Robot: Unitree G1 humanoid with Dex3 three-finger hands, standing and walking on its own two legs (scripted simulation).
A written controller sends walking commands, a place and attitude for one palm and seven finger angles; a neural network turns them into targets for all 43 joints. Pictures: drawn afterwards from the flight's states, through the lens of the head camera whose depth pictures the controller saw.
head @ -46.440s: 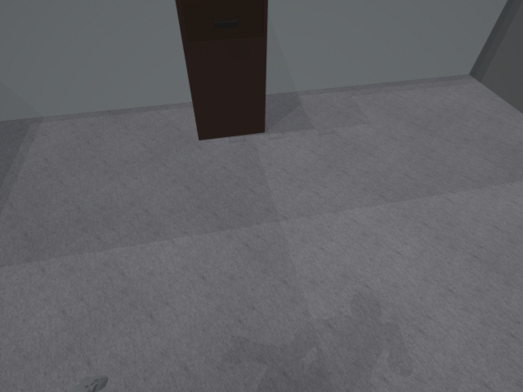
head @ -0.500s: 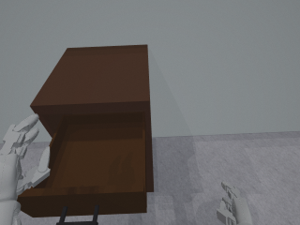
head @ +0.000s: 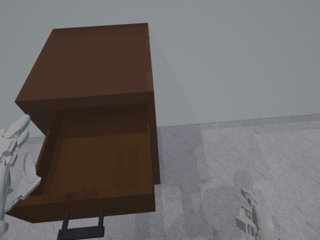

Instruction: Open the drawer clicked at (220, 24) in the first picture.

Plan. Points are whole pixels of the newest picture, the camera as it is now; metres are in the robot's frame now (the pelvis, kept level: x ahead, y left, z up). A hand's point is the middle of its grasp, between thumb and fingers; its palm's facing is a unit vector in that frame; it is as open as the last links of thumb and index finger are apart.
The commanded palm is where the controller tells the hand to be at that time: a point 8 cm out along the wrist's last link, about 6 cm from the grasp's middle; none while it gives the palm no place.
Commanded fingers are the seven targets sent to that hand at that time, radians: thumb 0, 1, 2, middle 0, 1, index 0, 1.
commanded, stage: step back with the hand held close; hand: left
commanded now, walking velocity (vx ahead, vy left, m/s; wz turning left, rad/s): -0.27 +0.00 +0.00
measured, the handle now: (83, 223) +0.17 +0.22 -0.09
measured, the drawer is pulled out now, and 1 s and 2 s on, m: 0.29 0.29 0.29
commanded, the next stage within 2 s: stop stepping back and stand still in 1.18 s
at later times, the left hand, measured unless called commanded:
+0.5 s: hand (5, 224) +0.13 +0.25 +0.15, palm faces +0.36 -0.81 -0.46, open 7.4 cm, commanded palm +0.07 +0.29 +0.17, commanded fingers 0.00 0.90 0.90 -0.20 -0.30 -0.20 -0.30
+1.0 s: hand out of the picture +0.07 +0.18 +0.15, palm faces +0.13 -0.82 -0.55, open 7.4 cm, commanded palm -0.01 +0.26 +0.17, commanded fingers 0.00 0.90 0.90 -0.20 -0.30 -0.20 -0.30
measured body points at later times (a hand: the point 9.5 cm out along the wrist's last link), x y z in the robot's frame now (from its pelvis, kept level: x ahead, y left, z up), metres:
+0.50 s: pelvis -0.06 +0.01 -0.02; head -0.03 +0.02 +0.43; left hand +0.10 +0.29 +0.17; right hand +0.14 -0.21 -0.09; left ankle -0.01 +0.11 -0.74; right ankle -0.01 -0.12 -0.74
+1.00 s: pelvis -0.16 -0.01 -0.02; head -0.07 -0.02 +0.42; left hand +0.06 +0.23 +0.18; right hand +0.04 -0.24 -0.11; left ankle -0.02 +0.11 -0.74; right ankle -0.24 -0.12 -0.75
